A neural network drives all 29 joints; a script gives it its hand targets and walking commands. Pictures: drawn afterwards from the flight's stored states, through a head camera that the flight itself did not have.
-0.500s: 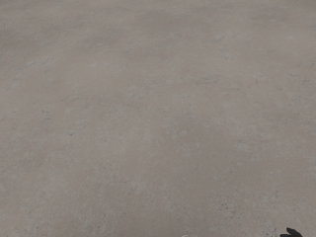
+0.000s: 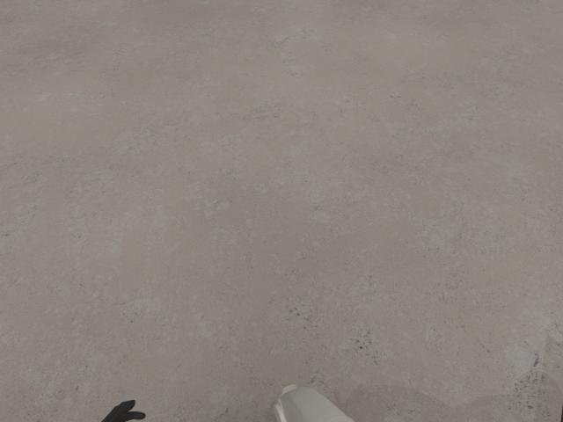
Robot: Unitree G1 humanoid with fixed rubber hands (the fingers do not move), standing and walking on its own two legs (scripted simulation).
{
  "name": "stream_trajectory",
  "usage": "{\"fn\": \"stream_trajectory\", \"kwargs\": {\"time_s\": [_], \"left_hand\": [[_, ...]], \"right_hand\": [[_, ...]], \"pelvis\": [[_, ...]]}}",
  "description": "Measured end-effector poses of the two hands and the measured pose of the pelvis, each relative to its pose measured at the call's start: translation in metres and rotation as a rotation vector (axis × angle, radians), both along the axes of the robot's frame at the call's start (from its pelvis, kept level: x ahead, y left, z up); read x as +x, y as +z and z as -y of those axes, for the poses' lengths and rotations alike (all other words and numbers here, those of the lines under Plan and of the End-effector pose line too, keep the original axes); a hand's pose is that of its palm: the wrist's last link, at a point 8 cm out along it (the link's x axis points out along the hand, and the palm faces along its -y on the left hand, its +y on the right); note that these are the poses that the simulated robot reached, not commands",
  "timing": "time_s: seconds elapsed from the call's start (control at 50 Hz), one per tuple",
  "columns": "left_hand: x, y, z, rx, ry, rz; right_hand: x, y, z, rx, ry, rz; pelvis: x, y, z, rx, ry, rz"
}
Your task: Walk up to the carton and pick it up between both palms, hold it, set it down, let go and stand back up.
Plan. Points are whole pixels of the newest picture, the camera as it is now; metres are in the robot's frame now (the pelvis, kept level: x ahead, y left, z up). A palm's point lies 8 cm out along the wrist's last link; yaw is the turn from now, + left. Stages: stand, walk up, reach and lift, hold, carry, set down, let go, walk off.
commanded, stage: walk up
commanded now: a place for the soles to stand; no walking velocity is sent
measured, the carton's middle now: out of the picture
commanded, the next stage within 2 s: none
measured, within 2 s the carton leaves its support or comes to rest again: neither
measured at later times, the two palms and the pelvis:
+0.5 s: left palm out of the picture +0.06 +0.04 -0.11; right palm out of the picture -0.17 -0.53 -0.10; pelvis -0.12 -0.19 +0.01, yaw -15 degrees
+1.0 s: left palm out of the picture +0.00 -0.13 -0.10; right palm out of the picture -0.19 -0.56 -0.12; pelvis -0.22 -0.31 +0.00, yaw -32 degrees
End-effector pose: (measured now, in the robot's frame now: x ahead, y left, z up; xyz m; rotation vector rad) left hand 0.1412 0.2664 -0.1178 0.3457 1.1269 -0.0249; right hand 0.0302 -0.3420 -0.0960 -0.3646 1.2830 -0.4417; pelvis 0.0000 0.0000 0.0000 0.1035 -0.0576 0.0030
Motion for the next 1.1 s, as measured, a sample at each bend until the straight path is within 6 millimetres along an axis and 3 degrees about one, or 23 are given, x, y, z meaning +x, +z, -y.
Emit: {"fn": "stream_trajectory", "kwargs": {"time_s": [0.14, 0.24, 0.36, 0.46, 0.54, 0.56, 0.66, 0.74, 0.8, 0.86, 0.92, 1.02, 1.1], "left_hand": [[-0.052, 0.005, 0.052, 0.125, -0.080, -0.083], [-0.085, 0.027, 0.103, 0.129, -0.075, -0.117], [-0.087, 0.038, 0.149, 0.130, -0.158, -0.125], [-0.083, 0.019, 0.197, 0.091, -0.227, -0.096], [-0.079, -0.002, 0.251, 0.039, -0.294, -0.066], [-0.079, -0.005, 0.266, 0.025, -0.316, -0.057], [-0.085, -0.006, 0.330, -0.049, -0.414, -0.027], [-0.097, -0.002, 0.357, -0.005, -0.463, 0.001], [-0.118, 0.001, 0.375, 0.020, -0.483, -0.010], [-0.139, 0.010, 0.388, 0.019, -0.474, -0.036], [-0.148, 0.019, 0.393, 0.027, -0.481, -0.065], [-0.138, 0.014, 0.398, 0.041, -0.528, -0.083], [-0.127, 0.008, 0.422, 0.026, -0.556, -0.056]], "right_hand": [[0.004, -0.034, 0.068, 0.088, -0.025, 0.217], [-0.019, -0.041, 0.093, 0.161, -0.054, 0.242], [-0.089, -0.025, 0.135, 0.140, -0.130, 0.128], [-0.164, -0.010, 0.173, 0.077, -0.198, 0.002], [-0.231, 0.007, 0.204, 0.015, -0.266, -0.059], [-0.237, 0.009, 0.205, 0.043, -0.248, -0.014], [-0.235, -0.003, 0.208, 0.099, -0.293, 0.172], [-0.224, -0.019, 0.220, 0.163, -0.296, 0.318], [-0.220, -0.029, 0.221, 0.229, -0.291, 0.411], [-0.219, -0.029, 0.222, 0.267, -0.292, 0.450], [-0.220, -0.027, 0.221, 0.295, -0.306, 0.449], [-0.223, -0.025, 0.218, 0.301, -0.291, 0.455], [-0.225, -0.022, 0.218, 0.297, -0.310, 0.467]], "pelvis": [[-0.040, -0.020, 0.071, -0.008, -0.117, 0.038], [-0.062, -0.005, 0.105, -0.024, -0.158, 0.044], [-0.088, 0.013, 0.145, -0.062, -0.210, -0.030], [-0.112, 0.012, 0.179, -0.087, -0.245, -0.071], [-0.137, 0.007, 0.209, -0.048, -0.288, -0.056], [-0.142, 0.006, 0.217, -0.029, -0.307, -0.046], [-0.166, 0.002, 0.249, 0.002, -0.394, -0.019], [-0.188, -0.008, 0.280, 0.000, -0.442, 0.002], [-0.203, -0.013, 0.299, -0.049, -0.487, 0.015], [-0.209, -0.007, 0.306, -0.067, -0.508, 0.010], [-0.214, 0.002, 0.308, -0.097, -0.530, -0.026], [-0.218, 0.002, 0.313, -0.134, -0.560, -0.083], [-0.219, 0.001, 0.320, -0.096, -0.604, -0.069]]}}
